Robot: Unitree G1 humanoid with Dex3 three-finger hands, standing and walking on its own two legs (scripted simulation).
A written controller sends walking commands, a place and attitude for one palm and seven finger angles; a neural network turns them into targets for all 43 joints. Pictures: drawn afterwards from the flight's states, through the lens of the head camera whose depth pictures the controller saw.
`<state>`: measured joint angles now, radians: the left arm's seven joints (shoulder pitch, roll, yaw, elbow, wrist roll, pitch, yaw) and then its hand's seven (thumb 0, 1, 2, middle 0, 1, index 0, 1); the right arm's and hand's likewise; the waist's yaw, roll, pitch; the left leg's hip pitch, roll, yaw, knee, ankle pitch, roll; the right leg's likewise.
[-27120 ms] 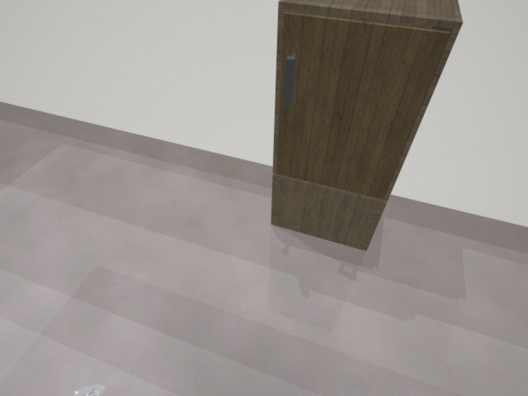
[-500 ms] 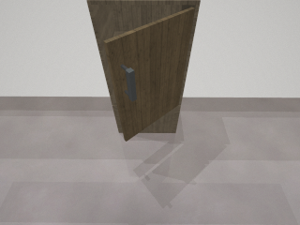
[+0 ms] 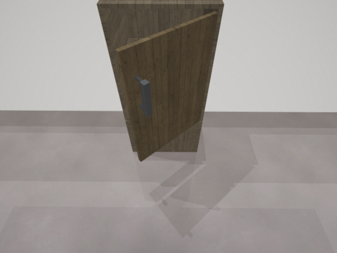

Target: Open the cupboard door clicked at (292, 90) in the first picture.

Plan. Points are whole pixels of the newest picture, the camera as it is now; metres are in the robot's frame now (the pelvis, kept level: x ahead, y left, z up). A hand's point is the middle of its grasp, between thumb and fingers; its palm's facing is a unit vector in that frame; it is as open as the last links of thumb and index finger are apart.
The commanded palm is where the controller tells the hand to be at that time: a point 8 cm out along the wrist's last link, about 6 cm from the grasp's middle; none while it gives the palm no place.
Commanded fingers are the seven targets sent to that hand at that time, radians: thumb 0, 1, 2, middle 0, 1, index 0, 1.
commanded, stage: walk to a spot facing it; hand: left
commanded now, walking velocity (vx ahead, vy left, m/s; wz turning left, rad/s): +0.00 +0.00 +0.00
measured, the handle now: (143, 96) +0.59 +0.12 +0.01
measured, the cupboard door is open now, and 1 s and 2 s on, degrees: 41 41 41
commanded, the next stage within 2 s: none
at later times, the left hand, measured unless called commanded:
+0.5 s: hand out of the picture +0.08 +0.17 -0.18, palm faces -0.14 -0.95 -0.28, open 7.4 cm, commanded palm none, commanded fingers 0.00 0.90 0.90 -0.20 -0.30 -0.20 -0.30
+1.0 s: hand out of the picture +0.13 +0.16 -0.18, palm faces -0.38 -0.89 -0.24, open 7.4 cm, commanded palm none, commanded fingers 0.00 0.90 0.90 -0.20 -0.30 -0.20 -0.30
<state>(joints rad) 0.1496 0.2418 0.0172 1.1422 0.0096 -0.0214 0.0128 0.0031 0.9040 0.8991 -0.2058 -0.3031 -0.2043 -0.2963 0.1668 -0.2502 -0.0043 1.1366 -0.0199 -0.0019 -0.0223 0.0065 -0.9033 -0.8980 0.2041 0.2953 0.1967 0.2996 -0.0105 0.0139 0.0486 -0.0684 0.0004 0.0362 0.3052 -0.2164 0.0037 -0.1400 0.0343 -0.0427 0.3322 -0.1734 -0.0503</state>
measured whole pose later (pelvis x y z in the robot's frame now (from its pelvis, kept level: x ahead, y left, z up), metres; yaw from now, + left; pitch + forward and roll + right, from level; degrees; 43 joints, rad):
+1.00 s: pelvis +0.00 -0.01 -0.01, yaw -28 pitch +2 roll +0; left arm 0.25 0.24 0.09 0.93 0.02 0.05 0.00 0.00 0.90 0.90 -0.21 -0.30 -0.21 -0.30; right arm 0.04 -0.20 -0.05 0.87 0.01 0.03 -0.03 0.01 -0.90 -0.90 0.20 0.30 0.20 0.30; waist 0.05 -0.04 0.08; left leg -0.31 -0.01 -0.05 0.58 -0.35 -0.03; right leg -0.32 0.15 0.25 0.50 -0.19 -0.03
